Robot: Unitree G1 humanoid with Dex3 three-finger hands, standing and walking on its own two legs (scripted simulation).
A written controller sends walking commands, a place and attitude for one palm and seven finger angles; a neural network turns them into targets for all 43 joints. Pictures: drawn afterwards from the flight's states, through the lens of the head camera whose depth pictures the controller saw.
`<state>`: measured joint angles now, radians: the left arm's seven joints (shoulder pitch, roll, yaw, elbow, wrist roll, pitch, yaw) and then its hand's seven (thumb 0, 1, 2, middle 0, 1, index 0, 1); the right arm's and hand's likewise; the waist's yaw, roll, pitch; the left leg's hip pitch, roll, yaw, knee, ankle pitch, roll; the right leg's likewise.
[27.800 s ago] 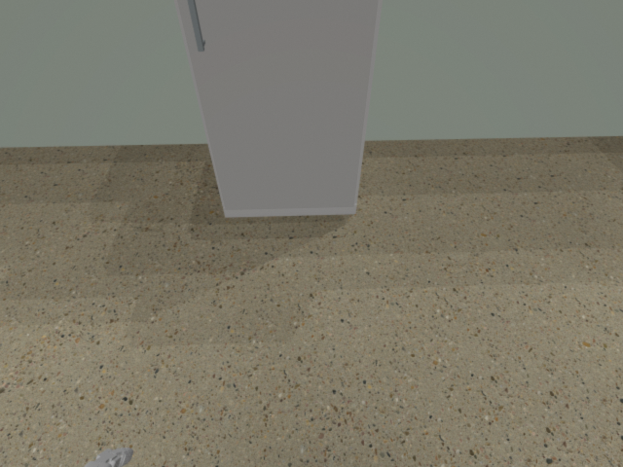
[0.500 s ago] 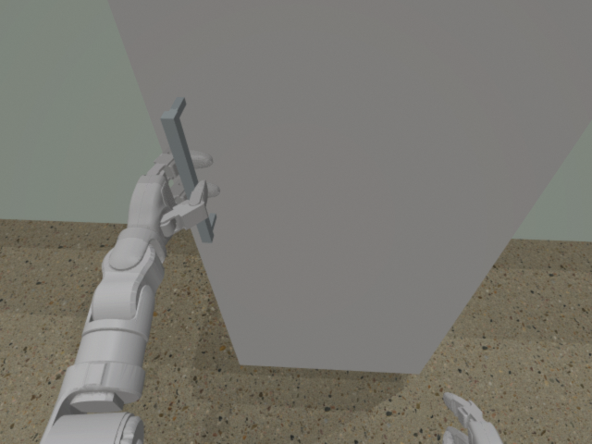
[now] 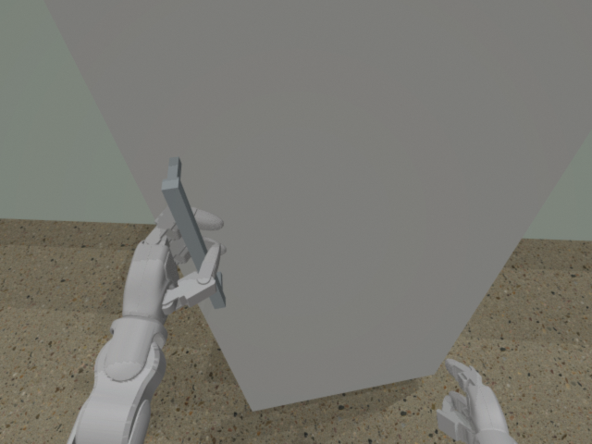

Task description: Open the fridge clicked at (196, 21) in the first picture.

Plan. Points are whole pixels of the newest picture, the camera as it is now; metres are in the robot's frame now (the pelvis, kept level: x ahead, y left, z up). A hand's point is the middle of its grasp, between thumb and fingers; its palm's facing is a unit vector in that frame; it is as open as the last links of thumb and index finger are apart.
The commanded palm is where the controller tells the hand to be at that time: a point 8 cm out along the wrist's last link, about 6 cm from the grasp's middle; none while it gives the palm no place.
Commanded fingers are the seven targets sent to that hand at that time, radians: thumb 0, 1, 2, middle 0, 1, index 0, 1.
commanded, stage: walk backward, drawing the door open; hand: left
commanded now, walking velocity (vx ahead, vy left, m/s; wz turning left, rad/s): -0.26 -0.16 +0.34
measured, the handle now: (200, 243) +0.33 +0.14 +0.14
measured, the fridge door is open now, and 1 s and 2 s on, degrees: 15 50 84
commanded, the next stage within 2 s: stop walking and hold the door back in 1.74 s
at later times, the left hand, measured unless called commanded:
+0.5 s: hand (253, 428) +0.13 +0.05 +0.13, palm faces +0.05 -0.98 -0.20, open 6.8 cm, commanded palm +0.09 +0.10 +0.14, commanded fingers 0.00 0.90 0.90 -0.45 -1.40 -0.45 -1.40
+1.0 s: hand out of the picture +0.03 -0.07 +0.13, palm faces +0.42 -0.88 -0.21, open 6.6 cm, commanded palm -0.02 -0.04 +0.14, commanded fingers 0.00 0.90 0.90 -0.45 -1.40 -0.45 -1.40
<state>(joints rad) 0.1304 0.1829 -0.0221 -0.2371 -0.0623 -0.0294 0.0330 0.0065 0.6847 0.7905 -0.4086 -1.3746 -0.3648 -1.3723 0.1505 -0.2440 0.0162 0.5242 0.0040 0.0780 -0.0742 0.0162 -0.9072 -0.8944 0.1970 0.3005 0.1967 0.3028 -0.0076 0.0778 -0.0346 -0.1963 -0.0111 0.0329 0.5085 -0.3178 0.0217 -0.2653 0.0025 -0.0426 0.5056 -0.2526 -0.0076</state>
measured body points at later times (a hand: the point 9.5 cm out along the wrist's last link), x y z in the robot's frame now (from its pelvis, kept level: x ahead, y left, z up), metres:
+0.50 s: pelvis -0.12 -0.06 -0.02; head -0.10 -0.07 +0.43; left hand +0.12 +0.10 +0.14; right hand +0.04 -0.28 -0.12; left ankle -0.13 +0.06 -0.74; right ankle -0.02 -0.12 -0.72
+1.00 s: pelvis -0.15 -0.28 -0.01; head -0.10 -0.26 +0.44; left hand +0.00 -0.03 +0.14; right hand +0.14 -0.39 -0.09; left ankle -0.22 -0.20 -0.71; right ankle -0.10 -0.31 -0.74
